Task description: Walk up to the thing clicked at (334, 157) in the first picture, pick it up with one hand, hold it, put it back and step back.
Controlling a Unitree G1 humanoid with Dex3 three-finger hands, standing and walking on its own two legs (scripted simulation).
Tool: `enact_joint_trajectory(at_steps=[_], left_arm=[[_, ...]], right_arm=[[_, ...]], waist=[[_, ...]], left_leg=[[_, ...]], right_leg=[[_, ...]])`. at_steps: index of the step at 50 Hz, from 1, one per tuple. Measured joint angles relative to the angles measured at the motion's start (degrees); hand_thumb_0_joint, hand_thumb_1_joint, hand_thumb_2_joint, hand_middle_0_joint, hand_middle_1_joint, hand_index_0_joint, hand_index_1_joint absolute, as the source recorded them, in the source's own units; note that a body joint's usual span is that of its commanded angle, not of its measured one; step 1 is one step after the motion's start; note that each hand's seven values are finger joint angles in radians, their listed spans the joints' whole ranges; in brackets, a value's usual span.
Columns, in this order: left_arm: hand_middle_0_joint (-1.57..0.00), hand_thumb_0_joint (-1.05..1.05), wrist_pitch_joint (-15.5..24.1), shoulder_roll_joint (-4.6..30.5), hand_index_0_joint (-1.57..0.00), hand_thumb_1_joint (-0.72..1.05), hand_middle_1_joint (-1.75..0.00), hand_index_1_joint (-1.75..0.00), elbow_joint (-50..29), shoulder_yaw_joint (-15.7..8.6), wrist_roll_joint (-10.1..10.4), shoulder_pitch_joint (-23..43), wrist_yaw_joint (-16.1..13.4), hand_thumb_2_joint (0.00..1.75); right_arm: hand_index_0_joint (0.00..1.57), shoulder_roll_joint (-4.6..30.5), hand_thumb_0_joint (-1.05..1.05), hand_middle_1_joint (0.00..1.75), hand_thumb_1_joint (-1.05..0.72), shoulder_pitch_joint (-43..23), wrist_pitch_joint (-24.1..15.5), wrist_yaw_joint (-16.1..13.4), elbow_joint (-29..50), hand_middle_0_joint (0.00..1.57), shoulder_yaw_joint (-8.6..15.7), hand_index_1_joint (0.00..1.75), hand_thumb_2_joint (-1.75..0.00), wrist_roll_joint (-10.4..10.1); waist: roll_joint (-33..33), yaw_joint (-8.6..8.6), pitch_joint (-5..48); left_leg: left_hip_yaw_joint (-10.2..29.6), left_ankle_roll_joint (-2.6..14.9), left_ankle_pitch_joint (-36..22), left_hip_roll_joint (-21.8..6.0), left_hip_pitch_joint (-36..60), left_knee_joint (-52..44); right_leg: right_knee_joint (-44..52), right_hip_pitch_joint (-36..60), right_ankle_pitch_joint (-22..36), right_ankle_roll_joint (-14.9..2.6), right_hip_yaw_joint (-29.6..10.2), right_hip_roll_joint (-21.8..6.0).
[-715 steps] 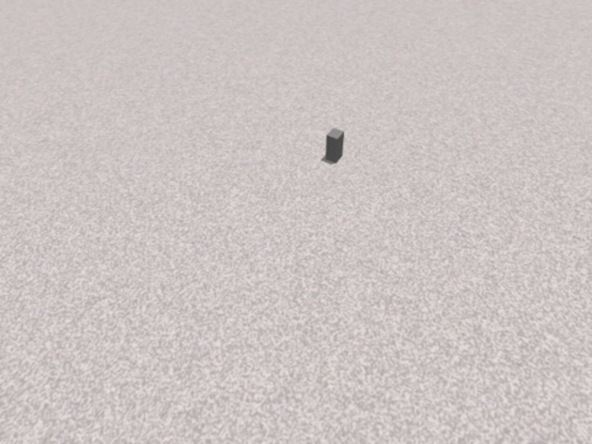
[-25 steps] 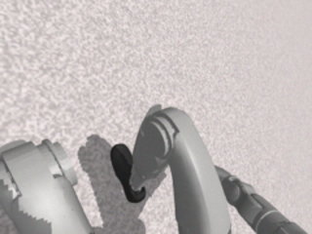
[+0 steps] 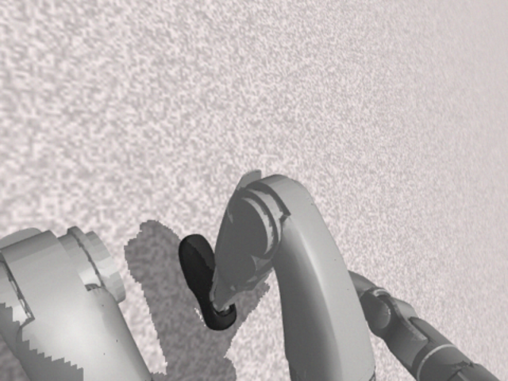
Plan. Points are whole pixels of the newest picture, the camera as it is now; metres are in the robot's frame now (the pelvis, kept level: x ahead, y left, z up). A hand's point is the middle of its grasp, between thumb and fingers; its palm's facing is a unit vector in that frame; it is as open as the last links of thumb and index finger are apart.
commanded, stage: settle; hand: left
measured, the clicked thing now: out of the picture +0.47 +0.29 -0.22
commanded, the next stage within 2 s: lift in 1.24 s
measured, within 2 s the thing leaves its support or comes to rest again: leaves its support in 0.20 s
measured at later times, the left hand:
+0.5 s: hand out of the picture +0.43 +0.33 -0.12, palm faces +0.39 -0.92 -0.06, open 10.2 cm
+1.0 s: hand out of the picture +0.42 +0.34 -0.03, palm faces +0.38 -0.92 -0.10, open 10.3 cm
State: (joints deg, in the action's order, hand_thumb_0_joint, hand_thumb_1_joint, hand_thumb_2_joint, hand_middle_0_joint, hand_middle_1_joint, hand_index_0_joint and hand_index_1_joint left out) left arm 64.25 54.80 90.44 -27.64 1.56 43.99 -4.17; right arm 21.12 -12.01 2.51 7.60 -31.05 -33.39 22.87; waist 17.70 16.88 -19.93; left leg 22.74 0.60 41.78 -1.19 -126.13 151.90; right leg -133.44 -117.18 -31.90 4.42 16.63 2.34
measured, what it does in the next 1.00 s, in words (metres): stands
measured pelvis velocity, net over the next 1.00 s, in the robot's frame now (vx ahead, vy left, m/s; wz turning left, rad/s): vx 0.02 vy -0.01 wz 0.14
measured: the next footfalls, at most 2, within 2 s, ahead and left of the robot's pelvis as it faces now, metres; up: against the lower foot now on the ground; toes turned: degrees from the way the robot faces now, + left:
none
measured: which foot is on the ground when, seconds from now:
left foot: down 0.00-1.00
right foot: down 0.00-1.00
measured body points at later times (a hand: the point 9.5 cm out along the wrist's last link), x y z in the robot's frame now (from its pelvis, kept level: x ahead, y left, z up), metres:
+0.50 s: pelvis +0.00 -0.01 +0.01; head +0.21 +0.18 +0.36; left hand +0.41 +0.37 -0.11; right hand +0.17 -0.24 -0.04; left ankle +0.08 +0.12 -0.26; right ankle +0.16 -0.12 -0.26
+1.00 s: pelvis +0.02 -0.01 +0.04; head +0.22 +0.12 +0.42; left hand +0.40 +0.38 -0.02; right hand +0.19 -0.25 -0.06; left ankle +0.08 +0.12 -0.26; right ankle +0.16 -0.12 -0.26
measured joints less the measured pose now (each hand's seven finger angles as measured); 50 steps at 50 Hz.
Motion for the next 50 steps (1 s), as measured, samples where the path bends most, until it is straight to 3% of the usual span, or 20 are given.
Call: enact_joint_trajectory(at_steps=[10,17,25,30,36,45,50], left_arm=[[-0.71,0.02,-2.1,-1.8,-0.71,-0.37,-1.01,-1.04,-4.7,-0.7,-0.7,-0.8,0.8,0.95],[-0.76,0.02,-5.7,-4.8,-0.75,-0.42,-1.05,-1.09,-12.7,-1.9,-0.7,-2.2,1.0,0.97],[-0.77,0.01,-12.3,-9.4,-0.76,-0.47,-1.09,-1.12,-21.8,2.3,0.4,-5.4,3.9,0.99],[-0.78,0.01,-16.4,-13.3,-0.77,-0.49,-1.11,-1.13,-25.9,3.1,2.0,-6.7,5.2,1.01],[-0.79,0.01,-20.2,-15.9,-0.77,-0.51,-1.12,-1.15,-29.8,4.4,1.6,-6.8,6.9,1.02],[-0.79,0.01,-25.1,-19.7,-0.77,-0.51,-1.12,-1.14,-34.7,4.3,2.0,-7.3,8.7,1.02],[-0.79,0.01,-26.4,-21.2,-0.78,-0.51,-1.12,-1.15,-35.8,4.0,3.3,-7.3,10.1,1.02]], right_arm=[[0.21,0.1,-0.01,0.3,-0.91,1.1,0.3,0.2,0.1,0.21,1.3,0.3,-0.91,-0.6],[0.21,-0.5,-0.01,0.3,-0.92,3.5,1.0,0.7,-0.2,0.21,4.1,0.3,-0.91,-1.7],[0.21,-0.9,0.0,0.3,-0.91,7.2,1.5,0.9,-1.3,0.21,9.4,0.3,-0.9,-5.4],[0.21,-1.0,0.0,0.3,-0.91,9.5,1.2,0.8,-2.0,0.21,12.9,0.3,-0.9,-8.3],[0.21,-1.6,0.0,0.3,-0.9,11.8,1.0,0.4,-2.7,0.21,16.6,0.3,-0.9,-10.8],[0.21,-2.8,0.0,0.3,-0.9,14.6,1.4,-0.6,-3.4,0.21,20.8,0.3,-0.9,-13.7],[0.21,-3.1,0.0,0.3,-0.9,15.3,1.5,-1.3,-4.2,0.21,22.6,0.3,-0.9,-15.1]], waist=[[-0.5,-0.73,-0.1],[-2.1,-1.85,1.8],[-6.6,-3.56,7.3],[-9.0,-4.8,11.0],[-10.5,-5.98,14.2],[-13.2,-7.02,18.0],[-15.0,-7.54,19.7]], left_leg=[[-0.5,0.15,0.0,0.1,0.0,0.0],[-1.4,-0.13,-0.4,0.3,-0.2,-0.9],[-4.3,0.27,-1.5,0.3,-1.3,-3.5],[-6.4,0.75,-2.1,0.1,-1.9,-5.3],[-8.8,0.92,-2.7,0.0,-2.6,-7.3],[-11.4,0.39,-1.9,0.3,-3.0,-10.4],[-12.8,-0.01,-1.2,0.5,-2.8,-12.1]], right_leg=[[-0.2,0.1,-0.3,-0.11,-0.3,-0.2],[-0.3,-0.4,-0.5,-0.51,-0.9,-0.8],[0.4,-1.8,-0.7,-1.05,-2.8,-1.7],[0.9,-2.8,-0.9,-1.29,-4.3,-2.2],[1.3,-4.4,-1.2,-1.88,-6.0,-2.8],[1.9,-6.1,-3.1,-2.52,-8.1,-3.9],[2.2,-6.8,-4.4,-2.88,-9.2,-4.4]])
